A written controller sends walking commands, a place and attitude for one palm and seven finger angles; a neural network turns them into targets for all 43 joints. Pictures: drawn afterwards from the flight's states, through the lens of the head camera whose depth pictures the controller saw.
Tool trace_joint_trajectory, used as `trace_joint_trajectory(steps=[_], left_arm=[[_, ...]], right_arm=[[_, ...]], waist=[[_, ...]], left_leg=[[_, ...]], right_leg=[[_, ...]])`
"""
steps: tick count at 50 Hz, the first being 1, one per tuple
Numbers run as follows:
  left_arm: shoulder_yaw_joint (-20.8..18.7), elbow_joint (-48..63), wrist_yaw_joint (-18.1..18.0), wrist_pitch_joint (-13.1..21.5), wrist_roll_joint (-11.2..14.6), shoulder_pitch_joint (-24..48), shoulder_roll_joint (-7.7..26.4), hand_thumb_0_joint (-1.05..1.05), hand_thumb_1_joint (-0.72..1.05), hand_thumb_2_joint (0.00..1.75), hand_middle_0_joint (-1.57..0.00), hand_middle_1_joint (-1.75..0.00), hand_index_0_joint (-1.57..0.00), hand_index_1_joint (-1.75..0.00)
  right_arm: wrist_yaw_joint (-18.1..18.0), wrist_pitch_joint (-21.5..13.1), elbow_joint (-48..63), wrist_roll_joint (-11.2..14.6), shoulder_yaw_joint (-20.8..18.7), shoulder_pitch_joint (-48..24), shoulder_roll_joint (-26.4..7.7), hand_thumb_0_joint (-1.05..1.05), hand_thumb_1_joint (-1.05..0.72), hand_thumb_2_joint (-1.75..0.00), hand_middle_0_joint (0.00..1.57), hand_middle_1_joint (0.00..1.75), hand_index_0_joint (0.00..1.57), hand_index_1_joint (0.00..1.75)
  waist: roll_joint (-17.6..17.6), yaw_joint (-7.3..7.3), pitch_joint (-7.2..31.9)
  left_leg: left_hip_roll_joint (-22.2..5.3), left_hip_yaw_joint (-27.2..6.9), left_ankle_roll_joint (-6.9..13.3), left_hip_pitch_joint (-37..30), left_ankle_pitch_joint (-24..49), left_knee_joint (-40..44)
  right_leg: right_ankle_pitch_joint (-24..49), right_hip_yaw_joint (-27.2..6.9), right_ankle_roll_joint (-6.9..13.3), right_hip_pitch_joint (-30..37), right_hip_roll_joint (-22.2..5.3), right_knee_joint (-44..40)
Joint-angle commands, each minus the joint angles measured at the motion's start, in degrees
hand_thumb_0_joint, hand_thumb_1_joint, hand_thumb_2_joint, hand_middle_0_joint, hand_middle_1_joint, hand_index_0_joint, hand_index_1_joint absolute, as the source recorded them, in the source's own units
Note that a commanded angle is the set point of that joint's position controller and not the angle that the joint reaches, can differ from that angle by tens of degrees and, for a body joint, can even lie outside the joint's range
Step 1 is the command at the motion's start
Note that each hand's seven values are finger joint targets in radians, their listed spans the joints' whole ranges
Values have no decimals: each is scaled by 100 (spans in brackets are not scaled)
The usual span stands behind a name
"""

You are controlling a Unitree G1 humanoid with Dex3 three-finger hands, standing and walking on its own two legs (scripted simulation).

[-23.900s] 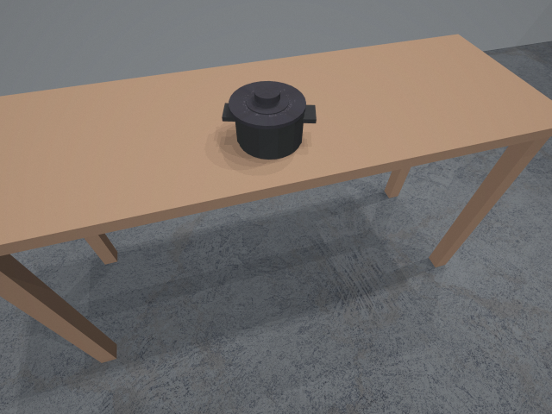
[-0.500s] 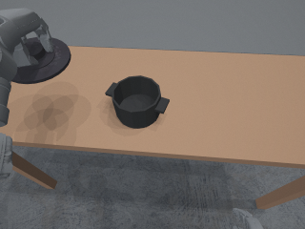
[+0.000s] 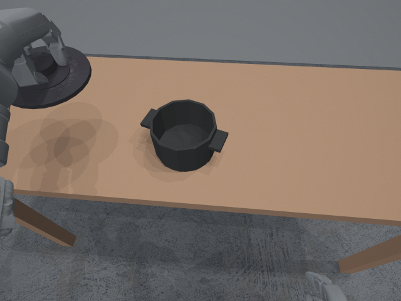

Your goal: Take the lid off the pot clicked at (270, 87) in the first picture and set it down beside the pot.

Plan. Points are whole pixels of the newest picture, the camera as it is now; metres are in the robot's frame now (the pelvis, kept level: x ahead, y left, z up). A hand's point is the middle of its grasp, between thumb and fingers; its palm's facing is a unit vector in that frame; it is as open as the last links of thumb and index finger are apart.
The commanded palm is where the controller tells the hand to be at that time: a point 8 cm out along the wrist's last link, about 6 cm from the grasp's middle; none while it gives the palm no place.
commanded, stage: lower the lid onto the table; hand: left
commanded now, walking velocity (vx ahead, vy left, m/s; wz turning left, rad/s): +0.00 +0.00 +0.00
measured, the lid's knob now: (39, 65) +0.47 +0.31 +0.20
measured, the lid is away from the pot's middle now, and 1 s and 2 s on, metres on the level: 0.25 0.23 0.24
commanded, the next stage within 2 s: none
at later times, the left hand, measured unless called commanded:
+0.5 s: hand (39, 89) +0.42 +0.29 +0.19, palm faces -0.29 -0.07 -0.95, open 7.7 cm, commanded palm +0.42 +0.28 +0.26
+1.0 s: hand (61, 99) +0.44 +0.28 +0.15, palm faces -0.37 -0.06 -0.93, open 7.7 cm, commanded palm +0.44 +0.28 +0.23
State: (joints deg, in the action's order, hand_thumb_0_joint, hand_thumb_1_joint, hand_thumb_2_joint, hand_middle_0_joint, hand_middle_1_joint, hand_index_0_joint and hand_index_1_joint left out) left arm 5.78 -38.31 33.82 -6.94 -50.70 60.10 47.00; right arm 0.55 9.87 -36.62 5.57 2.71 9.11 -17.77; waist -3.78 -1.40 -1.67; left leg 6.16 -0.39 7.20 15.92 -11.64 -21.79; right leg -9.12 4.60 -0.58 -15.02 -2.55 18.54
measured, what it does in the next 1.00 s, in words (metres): stands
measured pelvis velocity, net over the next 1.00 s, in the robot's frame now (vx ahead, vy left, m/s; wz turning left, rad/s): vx -0.01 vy -0.01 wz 0.00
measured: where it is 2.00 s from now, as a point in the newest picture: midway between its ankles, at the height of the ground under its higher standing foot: outside the picture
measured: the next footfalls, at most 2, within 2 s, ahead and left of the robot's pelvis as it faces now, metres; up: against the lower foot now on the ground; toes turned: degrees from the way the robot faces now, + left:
none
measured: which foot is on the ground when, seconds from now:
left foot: down 0.00-1.00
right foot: down 0.00-1.00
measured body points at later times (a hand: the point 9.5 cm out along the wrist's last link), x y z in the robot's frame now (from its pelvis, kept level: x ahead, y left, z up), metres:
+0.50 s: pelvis -0.01 +0.00 +0.00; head +0.04 +0.00 +0.45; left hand +0.43 +0.29 +0.24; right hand +0.14 -0.25 -0.12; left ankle -0.02 +0.03 -0.74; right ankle -0.01 -0.16 -0.74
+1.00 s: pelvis -0.01 -0.01 +0.00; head +0.06 -0.01 +0.44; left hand +0.46 +0.28 +0.20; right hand +0.08 -0.27 -0.13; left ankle -0.02 +0.03 -0.74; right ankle -0.01 -0.16 -0.74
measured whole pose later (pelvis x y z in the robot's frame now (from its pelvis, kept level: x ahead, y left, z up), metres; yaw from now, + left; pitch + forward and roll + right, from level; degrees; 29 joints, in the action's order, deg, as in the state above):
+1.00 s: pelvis -0.01 -0.01 +0.00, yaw +0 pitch +6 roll -2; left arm 6.3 -45.4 30.1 0.4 -50.9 55.4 44.3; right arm 0.1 9.0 -38.1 5.2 2.0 13.4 -17.7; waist -2.7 -3.4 -1.4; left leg 5.5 -0.8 6.7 18.3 -13.2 -25.7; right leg -10.1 3.0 -0.8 -16.7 -1.4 20.9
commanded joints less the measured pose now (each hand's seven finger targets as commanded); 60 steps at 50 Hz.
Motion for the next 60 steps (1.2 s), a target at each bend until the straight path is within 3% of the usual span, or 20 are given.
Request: trace_joint_trajectory(steps=[1,8,12,16,20,21,22,25,31,32,35,36,40,44,45,46,49,53,56,60], left_arm=[[-939,1859,-378,11,-37,3189,2018,0,45,121,-81,-97,-92,-99],[-837,1311,-362,-41,39,2613,1693,0,45,121,-81,-97,-92,-99],[-396,1400,-370,-77,33,3029,1212,0,45,121,-81,-97,-92,-99],[-836,2111,-495,42,-5,3330,1825,0,45,121,-81,-97,-92,-99],[-712,1106,-488,64,135,2708,1574,0,45,121,-81,-97,-92,-99],[-659,1199,-483,79,65,2949,1538,0,45,121,-81,-97,-92,-99],[-381,893,-446,68,73,2882,1157,0,45,121,-81,-97,-92,-99],[-161,1239,-497,95,143,2903,903,0,45,121,-81,-97,-92,-99],[-526,885,-595,259,12,3200,1484,0,45,121,-81,-97,-92,-99],[-351,705,-573,284,16,3302,1278,0,45,121,-81,-97,-92,-99],[-365,1020,-647,359,44,3404,1353,0,45,121,-81,-97,-92,-99],[-497,1123,-662,414,-29,3518,1470,0,45,121,-81,-97,-92,-99],[-803,198,-678,566,48,2675,1818,0,45,121,-81,-97,-92,-99],[-311,282,-628,596,8,2921,1178,0,45,121,-81,-97,-92,-99],[-308,434,-653,611,40,2772,1189,0,45,121,-81,-97,-92,-99],[-757,614,-700,665,-46,2747,1696,0,45,121,-81,-97,-92,-99],[-947,566,-691,800,2,2467,1876,0,45,121,-81,-97,-92,-99],[-818,237,-640,837,127,2397,1756,0,45,121,-81,-97,-92,-99],[-915,1218,-686,936,57,2831,1970,0,45,121,-81,-97,-92,-99],[-928,208,-700,1027,190,1908,1782,0,45,121,-81,-97,-92,-99]], right_arm=[[30,-191,673,-38,-351,-179,-849,0,-90,-90,20,30,20,30],[23,-153,684,3,-323,-194,-806,0,-90,-90,20,30,20,30],[11,-137,616,-7,-341,-224,-815,0,-90,-90,20,30,20,30],[-6,-226,664,-61,-338,-217,-827,0,-90,-90,20,30,20,30],[-56,-224,535,22,-340,-92,-883,0,-90,-90,20,30,20,30],[-59,-225,506,-11,-312,-119,-842,0,-90,-90,20,30,20,30],[-67,-223,496,-3,-310,-165,-809,0,-90,-90,20,30,20,30],[-43,-219,525,17,-379,-174,-867,0,-90,-90,20,30,20,30],[-112,-246,440,-24,-304,-21,-867,0,-90,-90,20,30,20,30],[-134,-248,412,-8,-306,-32,-853,0,-90,-90,20,30,20,30],[-143,-308,455,-20,-368,2,-904,0,-90,-90,20,30,20,30],[-146,-336,408,-58,-363,87,-874,0,-90,-90,20,30,20,30],[-162,-312,407,8,-341,231,-933,0,-90,-90,20,30,20,30],[-100,-253,367,12,-388,247,-879,0,-90,-90,20,30,20,30],[-80,-265,414,-1,-435,252,-922,0,-90,-90,20,30,20,30],[-59,-269,433,-48,-429,330,-917,0,-90,-90,20,30,20,30],[-68,-269,504,-38,-398,302,-884,0,-90,-90,20,30,20,30],[-76,-188,425,6,-402,375,-906,0,-90,-90,20,30,20,30],[-50,-191,484,-50,-470,310,-928,0,-90,-90,20,30,20,30],[-73,-217,418,-9,-438,440,-915,0,-90,-90,20,30,20,30]], waist=[[-435,39,3312],[56,3,2789],[-287,-121,2649],[-483,1,3405],[-187,-113,2694],[-57,-40,2819],[-24,-111,2517],[-319,-195,2515],[-142,-94,2634],[-116,-154,2541],[-611,-186,2722],[-473,-120,2945],[-25,-127,2643],[-253,-208,2398],[-482,-228,2508],[-389,-129,2847],[-272,-108,2954],[-52,-190,2592],[-558,-144,3153],[-332,-226,2673]], left_leg=[[-558,-897,-710,-2396,4424,-348],[-527,-784,-627,-1944,3761,-310],[-558,-853,-686,-2069,3437,-292],[-490,-934,-730,-2354,3767,-329],[-518,-853,-714,-1925,3017,-287],[-511,-822,-686,-1862,2905,-215],[-503,-784,-641,-1739,2588,-207],[-533,-851,-705,-1889,2621,-247],[-471,-766,-617,-1525,1990,-145],[-482,-757,-593,-1537,1883,-156],[-523,-888,-731,-1870,2310,-237],[-522,-906,-730,-1925,2401,-231],[-458,-688,-590,-1356,2280,-305],[-545,-757,-647,-1523,2565,-301],[-542,-797,-698,-1704,2921,-387],[-530,-773,-669,-1750,2987,-422],[-498,-746,-588,-1684,3248,-494],[-502,-643,-508,-1386,2764,-454],[-537,-768,-608,-1942,3402,-532],[-512,-687,-551,-1679,3297,-664]], right_leg=[[1448,-153,370,385,387,185],[1376,-108,355,329,389,187],[989,-51,365,13,419,121],[1182,-160,400,372,421,188],[936,-89,396,174,411,110],[944,-94,375,286,404,162],[815,-53,380,111,404,138],[680,-60,408,-54,406,132],[627,-100,432,253,397,188],[590,-75,421,172,406,180],[542,-87,444,-16,414,192],[601,-98,427,119,434,217],[1004,-142,414,383,391,262],[859,-47,378,-2,445,280],[907,-83,393,-90,441,254],[985,-131,389,105,464,295],[1307,-163,374,303,449,353],[1243,-113,328,224,441,328],[1274,-160,338,150,462,351],[1263,-128,329,-57,475,320]])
